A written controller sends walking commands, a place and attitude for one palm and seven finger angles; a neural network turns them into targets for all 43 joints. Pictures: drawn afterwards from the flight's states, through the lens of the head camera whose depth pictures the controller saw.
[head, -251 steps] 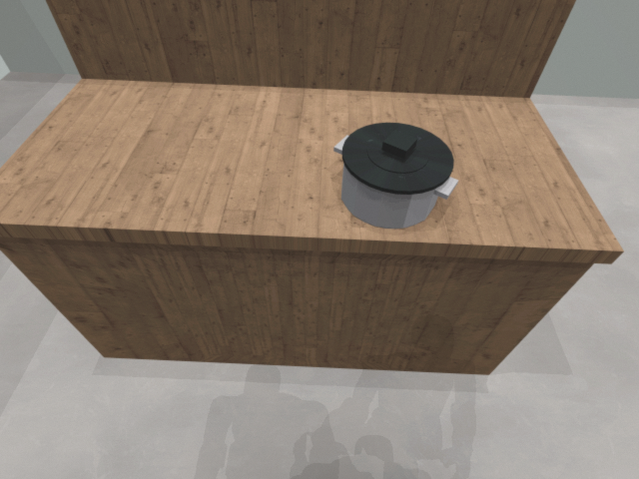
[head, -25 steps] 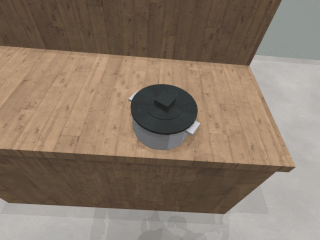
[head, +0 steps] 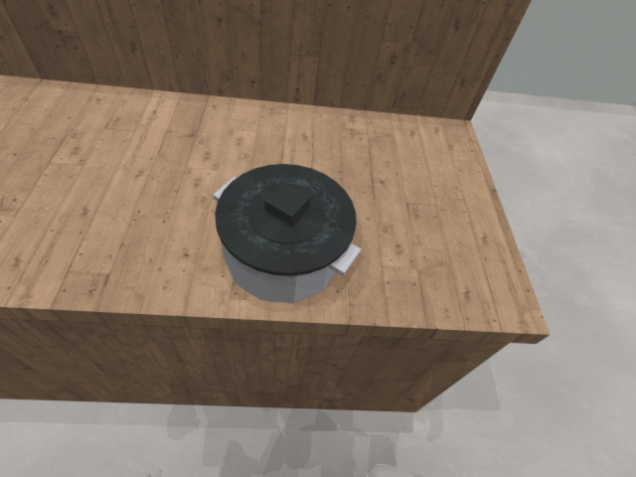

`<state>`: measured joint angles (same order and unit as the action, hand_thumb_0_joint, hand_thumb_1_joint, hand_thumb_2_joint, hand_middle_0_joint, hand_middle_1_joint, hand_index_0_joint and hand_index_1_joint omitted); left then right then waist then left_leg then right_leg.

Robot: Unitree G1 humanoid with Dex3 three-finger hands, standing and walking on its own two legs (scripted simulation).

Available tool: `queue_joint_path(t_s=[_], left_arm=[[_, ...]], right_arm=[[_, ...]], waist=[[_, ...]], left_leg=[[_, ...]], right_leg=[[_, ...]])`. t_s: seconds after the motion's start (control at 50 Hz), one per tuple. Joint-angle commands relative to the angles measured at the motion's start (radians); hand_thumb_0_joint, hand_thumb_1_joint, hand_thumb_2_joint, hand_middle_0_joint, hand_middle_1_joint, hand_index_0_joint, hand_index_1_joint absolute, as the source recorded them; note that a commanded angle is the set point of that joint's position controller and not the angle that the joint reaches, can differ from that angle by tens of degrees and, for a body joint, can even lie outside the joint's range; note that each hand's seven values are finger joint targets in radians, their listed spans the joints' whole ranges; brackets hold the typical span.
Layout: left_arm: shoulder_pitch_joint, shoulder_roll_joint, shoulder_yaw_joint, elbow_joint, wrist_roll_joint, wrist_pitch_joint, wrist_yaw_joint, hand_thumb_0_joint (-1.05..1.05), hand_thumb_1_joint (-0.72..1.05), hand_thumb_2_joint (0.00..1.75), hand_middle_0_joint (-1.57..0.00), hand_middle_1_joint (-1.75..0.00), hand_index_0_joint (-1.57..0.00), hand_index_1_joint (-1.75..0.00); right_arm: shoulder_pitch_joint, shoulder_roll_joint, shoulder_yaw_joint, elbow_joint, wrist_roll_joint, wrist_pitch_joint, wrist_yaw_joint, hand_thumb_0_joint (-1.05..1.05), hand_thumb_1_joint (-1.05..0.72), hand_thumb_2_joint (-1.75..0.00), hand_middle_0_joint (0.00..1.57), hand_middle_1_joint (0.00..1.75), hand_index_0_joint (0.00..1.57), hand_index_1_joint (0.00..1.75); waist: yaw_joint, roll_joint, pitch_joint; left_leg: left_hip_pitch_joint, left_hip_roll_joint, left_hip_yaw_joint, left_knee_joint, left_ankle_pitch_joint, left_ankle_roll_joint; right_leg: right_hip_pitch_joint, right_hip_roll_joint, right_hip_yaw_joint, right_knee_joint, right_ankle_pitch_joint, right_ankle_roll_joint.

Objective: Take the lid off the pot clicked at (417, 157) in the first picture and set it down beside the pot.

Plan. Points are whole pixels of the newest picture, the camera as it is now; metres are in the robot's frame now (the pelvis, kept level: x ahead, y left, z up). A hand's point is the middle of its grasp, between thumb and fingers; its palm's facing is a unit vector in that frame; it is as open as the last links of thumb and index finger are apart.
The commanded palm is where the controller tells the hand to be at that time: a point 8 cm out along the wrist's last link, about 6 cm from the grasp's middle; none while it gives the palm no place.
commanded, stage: shuffle to correct the standing spot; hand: left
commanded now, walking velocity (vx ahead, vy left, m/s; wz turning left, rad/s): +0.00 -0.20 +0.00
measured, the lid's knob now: (287, 203) +0.46 +0.08 +0.05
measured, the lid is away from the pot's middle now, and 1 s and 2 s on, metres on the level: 0.00 0.00 0.00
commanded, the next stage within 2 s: come to a stop and stand still in 0.04 s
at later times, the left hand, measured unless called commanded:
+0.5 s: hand out of the picture +0.06 +0.12 -0.19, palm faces +0.05 -0.98 -0.18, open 7.3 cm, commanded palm none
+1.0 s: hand out of the picture +0.03 +0.13 -0.17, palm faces +0.00 -0.97 -0.24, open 7.4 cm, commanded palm none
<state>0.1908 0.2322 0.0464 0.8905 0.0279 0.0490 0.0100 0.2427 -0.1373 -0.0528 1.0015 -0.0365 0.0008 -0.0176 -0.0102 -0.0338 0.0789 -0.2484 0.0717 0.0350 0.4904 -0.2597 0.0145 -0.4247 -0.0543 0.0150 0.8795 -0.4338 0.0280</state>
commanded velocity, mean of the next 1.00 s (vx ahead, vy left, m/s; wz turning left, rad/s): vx -0.04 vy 0.03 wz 0.00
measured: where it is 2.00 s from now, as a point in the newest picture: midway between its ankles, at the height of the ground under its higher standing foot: outside the picture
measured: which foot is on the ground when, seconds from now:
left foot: down 0.00-0.12, up 0.14-0.30, down 0.32-1.00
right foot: up 0.00-0.10, down 0.12-1.00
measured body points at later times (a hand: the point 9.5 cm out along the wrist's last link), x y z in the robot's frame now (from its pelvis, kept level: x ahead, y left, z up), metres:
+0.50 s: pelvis +0.03 -0.06 -0.01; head +0.07 -0.03 +0.44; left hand +0.06 +0.17 -0.17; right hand +0.09 -0.29 -0.15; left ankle +0.02 +0.01 -0.74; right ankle +0.02 -0.19 -0.74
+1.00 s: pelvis +0.01 -0.06 -0.01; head +0.02 -0.07 +0.44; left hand +0.03 +0.18 -0.16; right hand +0.06 -0.29 -0.16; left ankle +0.02 +0.01 -0.74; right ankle +0.01 -0.19 -0.74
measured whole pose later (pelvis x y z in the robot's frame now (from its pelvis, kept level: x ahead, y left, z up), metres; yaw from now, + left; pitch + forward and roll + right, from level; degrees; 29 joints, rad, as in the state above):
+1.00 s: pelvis +0.01 -0.06 -0.01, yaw +0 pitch +0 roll +0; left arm 0.32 0.19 -0.03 0.98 0.02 0.01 0.03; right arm 0.26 -0.20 0.00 0.96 -0.01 0.00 0.00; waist 0.01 0.02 0.01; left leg -0.25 -0.04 0.10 0.51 -0.26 0.07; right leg -0.26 -0.04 -0.02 0.53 -0.28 0.01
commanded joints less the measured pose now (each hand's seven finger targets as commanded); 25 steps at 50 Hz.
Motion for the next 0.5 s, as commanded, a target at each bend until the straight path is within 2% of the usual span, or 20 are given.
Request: queue_joint_path(t_s=[0.0,0.02,0.04,0.06,0.08,0.1,0.12,0.14,0.16,0.2,0.22,0.24,0.26,0.3,0.32,0.36,0.38,0.4,0.44,0.48], left_arm=[[0.061,0.0,-0.003,-0.043,-0.007,-0.02,-0.007,0.0,0.9,0.9,-0.2,-0.3,-0.2,-0.3],[0.106,0.009,0.002,-0.028,-0.008,-0.024,-0.006,0.0,0.9,0.9,-0.2,-0.3,-0.2,-0.3],[0.143,0.035,0.008,-0.012,-0.008,-0.029,-0.002,0.0,0.9,0.9,-0.2,-0.3,-0.2,-0.3],[0.165,0.074,0.013,0.001,-0.009,-0.034,0.004,0.0,0.9,0.9,-0.2,-0.3,-0.2,-0.3],[0.171,0.128,0.023,0.001,0.002,-0.035,0.014,0.0,0.9,0.9,-0.2,-0.3,-0.2,-0.3],[0.169,0.151,0.018,-0.005,0.01,-0.033,0.015,0.0,0.9,0.9,-0.2,-0.3,-0.2,-0.3],[0.153,0.145,0.011,-0.022,0.019,-0.026,0.019,0.0,0.9,0.9,-0.2,-0.3,-0.2,-0.3],[0.122,0.124,0.018,-0.018,0.018,-0.03,0.021,0.0,0.9,0.9,-0.2,-0.3,-0.2,-0.3],[0.099,0.11,0.016,-0.013,0.008,-0.035,0.026,0.0,0.9,0.9,-0.2,-0.3,-0.2,-0.3],[0.081,0.076,-0.004,0.002,0.004,-0.055,0.034,0.0,0.9,0.9,-0.2,-0.3,-0.2,-0.3],[0.078,0.073,-0.01,0.009,0.003,-0.061,0.036,0.0,0.9,0.9,-0.2,-0.3,-0.2,-0.3],[0.073,0.077,-0.013,0.015,-0.002,-0.063,0.038,0.0,0.9,0.9,-0.2,-0.3,-0.2,-0.3],[0.075,0.073,-0.016,0.019,-0.012,-0.065,0.037,0.0,0.9,0.9,-0.2,-0.3,-0.2,-0.3],[0.113,0.042,-0.018,0.022,-0.026,-0.062,0.039,0.0,0.9,0.9,-0.2,-0.3,-0.2,-0.3],[0.125,0.034,-0.021,0.026,-0.028,-0.06,0.042,0.0,0.9,0.9,-0.2,-0.3,-0.2,-0.3],[0.127,0.048,-0.021,0.051,-0.026,-0.051,0.045,0.0,0.9,0.9,-0.2,-0.3,-0.2,-0.3],[0.136,0.055,-0.018,0.052,-0.023,-0.048,0.046,0.0,0.9,0.9,-0.2,-0.3,-0.2,-0.3],[0.147,0.057,-0.017,0.056,-0.02,-0.047,0.047,0.0,0.9,0.9,-0.2,-0.3,-0.2,-0.3],[0.155,0.058,-0.018,0.063,-0.016,-0.048,0.047,0.0,0.9,0.9,-0.2,-0.3,-0.2,-0.3],[0.144,0.062,-0.018,0.06,-0.014,-0.049,0.046,0.0,0.9,0.9,-0.2,-0.3,-0.2,-0.3]], right_arm=[[0.048,-0.219,-0.052,-0.049,0.004,-0.002,-0.009,0.0,-0.9,-0.9,0.2,0.3,0.2,0.3],[0.035,-0.223,-0.054,-0.052,0.008,0.001,-0.009,0.0,-0.9,-0.9,0.2,0.3,0.2,0.3],[0.042,-0.212,-0.055,-0.052,0.013,0.005,-0.008,0.0,-0.9,-0.9,0.2,0.3,0.2,0.3],[0.062,-0.174,-0.049,-0.051,0.016,0.008,-0.004,0.0,-0.9,-0.9,0.2,0.3,0.2,0.3],[0.076,-0.124,-0.039,-0.062,0.02,0.013,-0.004,0.0,-0.9,-0.9,0.2,0.3,0.2,0.3],[0.042,-0.098,-0.03,-0.074,0.024,0.021,-0.006,0.0,-0.9,-0.9,0.2,0.3,0.2,0.3],[0.032,-0.086,-0.028,-0.077,0.025,0.025,-0.005,0.0,-0.9,-0.9,0.2,0.3,0.2,0.3],[0.04,-0.103,-0.031,-0.059,0.021,0.037,-0.007,0.0,-0.9,-0.9,0.2,0.3,0.2,0.3],[0.035,-0.104,-0.029,-0.056,0.022,0.034,-0.006,0.0,-0.9,-0.9,0.2,0.3,0.2,0.3],[0.027,-0.071,-0.01,-0.04,0.03,0.017,-0.003,0.0,-0.9,-0.9,0.2,0.3,0.2,0.3],[0.041,-0.051,0.0,-0.023,0.034,0.011,-0.003,0.0,-0.9,-0.9,0.2,0.3,0.2,0.3],[0.074,-0.038,0.009,-0.002,0.04,0.005,-0.003,0.0,-0.9,-0.9,0.2,0.3,0.2,0.3],[0.087,-0.034,0.011,0.019,0.041,-0.003,-0.001,0.0,-0.9,-0.9,0.2,0.3,0.2,0.3],[0.062,-0.084,0.012,0.01,0.039,-0.017,-0.012,0.0,-0.9,-0.9,0.2,0.3,0.2,0.3],[0.051,-0.1,0.012,-0.001,0.037,-0.014,-0.017,0.0,-0.9,-0.9,0.2,0.3,0.2,0.3],[0.015,-0.106,0.014,-0.003,0.039,-0.017,-0.024,0.0,-0.9,-0.9,0.2,0.3,0.2,0.3],[0.01,-0.108,0.014,-0.014,0.041,-0.016,-0.026,0.0,-0.9,-0.9,0.2,0.3,0.2,0.3],[0.009,-0.107,0.01,-0.017,0.041,-0.015,-0.027,0.0,-0.9,-0.9,0.2,0.3,0.2,0.3],[0.014,-0.119,0.005,-0.028,0.041,-0.01,-0.025,0.0,-0.9,-0.9,0.2,0.3,0.2,0.3],[0.015,-0.126,0.002,-0.035,0.041,-0.006,-0.021,0.0,-0.9,-0.9,0.2,0.3,0.2,0.3]], waist=[[-0.01,0.223,-0.082],[0.013,0.201,-0.108],[0.023,0.123,-0.124],[0.023,0.023,-0.13],[0.022,-0.189,-0.135],[0.037,-0.269,-0.12],[0.036,-0.211,-0.096],[0.024,-0.28,-0.087],[0.02,-0.275,-0.076],[-0.001,-0.177,-0.055],[-0.01,-0.116,-0.055],[-0.021,-0.066,-0.066],[-0.018,-0.005,-0.063],[0.012,0.137,-0.096],[0.022,0.117,-0.108],[0.035,0.25,-0.079],[0.038,0.237,-0.061],[0.04,0.19,-0.069],[0.035,0.085,-0.114],[0.026,0.026,-0.128]], left_leg=[[0.044,0.18,-0.178,-0.101,0.248,0.09],[0.019,0.165,-0.158,-0.048,0.227,0.059],[-0.01,0.129,-0.123,0.015,0.194,0.027],[-0.097,0.074,-0.072,0.092,0.125,0.003],[-0.221,-0.011,0.037,0.235,-0.086,-0.03],[-0.26,-0.068,0.044,0.365,-0.336,-0.035],[-0.244,-0.067,0.016,0.449,-0.352,-0.024],[-0.229,-0.052,0.021,0.499,-0.299,-0.029],[-0.217,-0.041,0.007,0.493,-0.279,-0.029],[-0.144,-0.031,-0.004,0.387,-0.241,-0.031],[-0.08,-0.04,0.008,0.248,-0.196,-0.034],[0.0,-0.048,0.012,0.075,-0.099,-0.034],[0.058,-0.059,0.015,-0.032,0.045,-0.034],[0.134,0.045,-0.061,-0.06,0.446,0.009],[0.137,0.078,-0.074,-0.036,0.546,0.03],[0.097,0.086,-0.122,-0.056,0.641,0.062],[0.094,0.088,-0.125,-0.06,0.66,0.067],[0.106,0.087,-0.125,-0.054,0.648,0.067],[0.147,0.076,-0.113,-0.033,0.569,0.055],[0.141,0.068,-0.105,-0.034,0.487,0.044]], right_leg=[[0.095,0.032,-0.074,-0.251,0.051,0.004],[0.178,0.041,-0.086,-0.362,0.15,0.003],[0.263,0.035,-0.078,-0.464,0.238,0.001],[0.371,-0.017,-0.02,-0.501,0.332,-0.018],[0.44,-0.158,0.116,-0.503,0.492,-0.063],[0.395,-0.228,0.164,-0.525,0.58,-0.135],[0.319,-0.224,0.145,-0.541,0.501,-0.171],[0.275,-0.177,0.148,-0.569,0.418,-0.175],[0.253,-0.183,0.169,-0.564,0.431,-0.193],[0.199,-0.189,0.133,-0.529,0.556,-0.195],[0.195,-0.175,0.115,-0.504,0.614,-0.183],[0.204,-0.157,0.091,-0.463,0.638,-0.156],[0.198,-0.129,0.063,-0.426,0.629,-0.122],[0.194,-0.068,0.034,-0.387,0.584,-0.07],[0.216,-0.057,0.029,-0.407,0.538,-0.058],[0.255,-0.062,0.016,-0.405,0.459,-0.043],[0.251,-0.064,0.011,-0.404,0.431,-0.041],[0.246,-0.069,0.009,-0.409,0.43,-0.042],[0.244,-0.089,0.022,-0.423,0.507,-0.051],[0.246,-0.102,0.03,-0.423,0.545,-0.058]])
